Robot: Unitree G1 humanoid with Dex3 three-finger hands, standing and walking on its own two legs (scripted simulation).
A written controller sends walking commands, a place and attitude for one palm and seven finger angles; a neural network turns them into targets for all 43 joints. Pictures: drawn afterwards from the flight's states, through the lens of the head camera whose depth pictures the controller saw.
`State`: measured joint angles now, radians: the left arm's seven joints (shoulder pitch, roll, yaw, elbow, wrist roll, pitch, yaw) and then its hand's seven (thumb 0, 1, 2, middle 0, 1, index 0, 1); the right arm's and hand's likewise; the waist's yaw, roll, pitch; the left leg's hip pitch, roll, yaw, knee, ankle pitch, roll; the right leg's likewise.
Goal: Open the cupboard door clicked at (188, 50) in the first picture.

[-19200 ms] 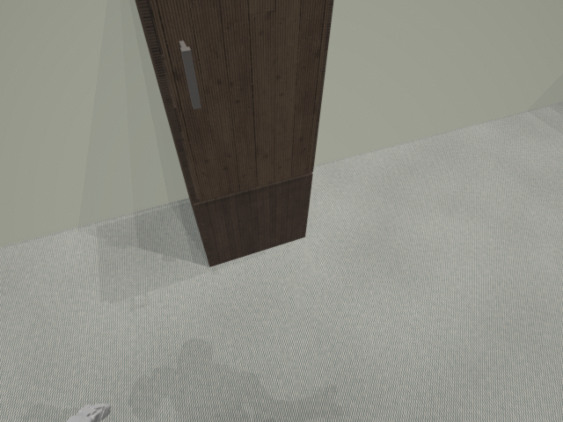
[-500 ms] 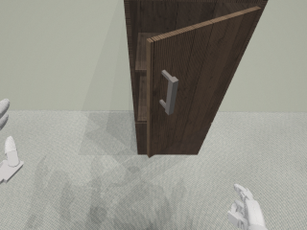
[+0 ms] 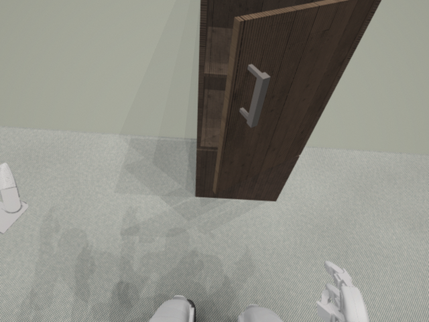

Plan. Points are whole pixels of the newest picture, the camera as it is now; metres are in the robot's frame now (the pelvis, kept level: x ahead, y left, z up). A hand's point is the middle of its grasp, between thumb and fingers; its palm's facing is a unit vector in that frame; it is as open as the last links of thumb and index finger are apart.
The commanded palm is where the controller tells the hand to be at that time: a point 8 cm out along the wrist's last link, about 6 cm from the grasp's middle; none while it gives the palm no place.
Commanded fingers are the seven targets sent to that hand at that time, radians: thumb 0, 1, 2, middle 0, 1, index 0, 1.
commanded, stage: step back with the hand held close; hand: left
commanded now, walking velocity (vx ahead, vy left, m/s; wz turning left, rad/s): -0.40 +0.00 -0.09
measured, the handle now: (252, 97) +0.56 -0.05 +0.11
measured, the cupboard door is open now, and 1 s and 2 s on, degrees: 32 32 32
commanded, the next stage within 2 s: stop stepping back and stand still in 0.10 s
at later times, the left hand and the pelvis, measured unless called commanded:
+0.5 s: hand out of the picture +0.12 +0.24 +0.19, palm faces +0.29 -0.83 -0.47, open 7.4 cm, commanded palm +0.06 +0.29 +0.20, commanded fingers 0.00 0.90 0.90 -0.20 -0.30 -0.20 -0.30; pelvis -0.10 +0.00 +0.02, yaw -5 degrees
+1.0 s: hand out of the picture +0.07 +0.26 +0.19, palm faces +0.40 -0.80 -0.46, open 7.4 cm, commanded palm +0.01 +0.30 +0.20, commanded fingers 0.00 0.90 0.90 -0.20 -0.30 -0.20 -0.30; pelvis -0.14 +0.01 +0.02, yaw -3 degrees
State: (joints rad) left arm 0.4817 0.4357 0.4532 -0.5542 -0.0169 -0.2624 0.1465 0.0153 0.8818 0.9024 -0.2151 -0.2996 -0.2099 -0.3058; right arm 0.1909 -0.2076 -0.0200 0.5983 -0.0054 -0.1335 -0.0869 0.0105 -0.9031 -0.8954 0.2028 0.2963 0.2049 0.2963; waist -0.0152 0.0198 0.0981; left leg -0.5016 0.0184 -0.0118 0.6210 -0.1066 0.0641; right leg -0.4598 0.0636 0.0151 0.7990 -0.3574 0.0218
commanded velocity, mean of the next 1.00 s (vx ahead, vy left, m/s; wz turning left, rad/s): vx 0.06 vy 0.00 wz -0.01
